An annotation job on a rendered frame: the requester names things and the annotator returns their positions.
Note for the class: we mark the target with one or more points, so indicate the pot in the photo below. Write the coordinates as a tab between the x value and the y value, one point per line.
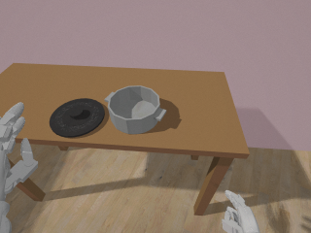
134	109

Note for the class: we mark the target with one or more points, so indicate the right robot hand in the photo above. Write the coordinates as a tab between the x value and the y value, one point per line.
243	220

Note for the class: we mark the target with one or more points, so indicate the lid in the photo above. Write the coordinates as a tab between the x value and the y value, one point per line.
65	126

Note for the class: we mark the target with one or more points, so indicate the table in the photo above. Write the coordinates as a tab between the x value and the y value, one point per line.
200	119

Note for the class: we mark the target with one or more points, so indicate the knob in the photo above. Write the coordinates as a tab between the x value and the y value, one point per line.
76	112

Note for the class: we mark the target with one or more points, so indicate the left robot forearm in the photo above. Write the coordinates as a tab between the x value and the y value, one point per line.
5	224

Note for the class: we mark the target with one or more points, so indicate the left robot hand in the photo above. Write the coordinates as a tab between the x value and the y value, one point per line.
10	125

